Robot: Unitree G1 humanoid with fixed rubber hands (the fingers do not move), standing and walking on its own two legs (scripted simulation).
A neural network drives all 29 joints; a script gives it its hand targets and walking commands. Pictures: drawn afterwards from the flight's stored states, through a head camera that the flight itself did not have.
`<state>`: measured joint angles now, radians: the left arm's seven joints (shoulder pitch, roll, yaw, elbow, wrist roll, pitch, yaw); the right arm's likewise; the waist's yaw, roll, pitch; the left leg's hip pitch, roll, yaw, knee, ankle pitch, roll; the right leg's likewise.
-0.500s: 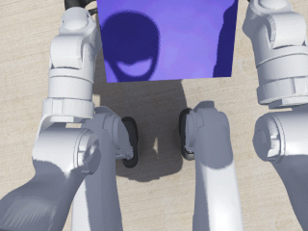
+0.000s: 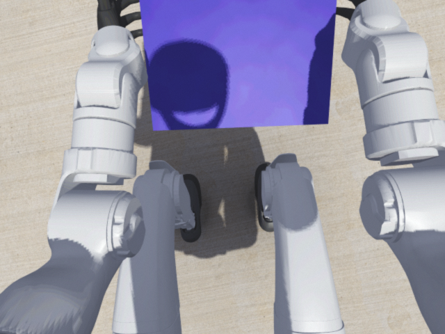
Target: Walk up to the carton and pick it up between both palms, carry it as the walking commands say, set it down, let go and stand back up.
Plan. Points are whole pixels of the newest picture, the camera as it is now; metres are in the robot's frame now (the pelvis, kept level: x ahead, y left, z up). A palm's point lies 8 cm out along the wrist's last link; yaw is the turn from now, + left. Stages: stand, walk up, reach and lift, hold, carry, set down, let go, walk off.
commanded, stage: reach and lift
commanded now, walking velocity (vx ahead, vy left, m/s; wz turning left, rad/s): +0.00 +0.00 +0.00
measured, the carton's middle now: (234, 52) +0.54 -0.03 -0.17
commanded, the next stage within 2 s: none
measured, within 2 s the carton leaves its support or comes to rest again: neither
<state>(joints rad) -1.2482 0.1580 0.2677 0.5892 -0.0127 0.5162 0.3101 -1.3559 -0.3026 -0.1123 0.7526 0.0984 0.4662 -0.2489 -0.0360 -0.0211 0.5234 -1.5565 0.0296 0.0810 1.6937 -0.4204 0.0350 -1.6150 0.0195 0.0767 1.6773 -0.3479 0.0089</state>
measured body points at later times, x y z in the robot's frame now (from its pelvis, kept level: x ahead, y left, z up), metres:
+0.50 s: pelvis +0.00 +0.00 +0.06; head +0.29 -0.01 +0.40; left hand +0.53 +0.15 +0.01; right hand +0.54 -0.19 +0.01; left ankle +0.17 +0.11 -0.48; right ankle +0.20 -0.12 -0.48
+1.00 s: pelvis +0.01 +0.00 +0.12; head +0.25 -0.02 +0.49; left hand +0.51 +0.14 +0.09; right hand +0.52 -0.20 +0.09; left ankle +0.17 +0.11 -0.48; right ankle +0.20 -0.12 -0.48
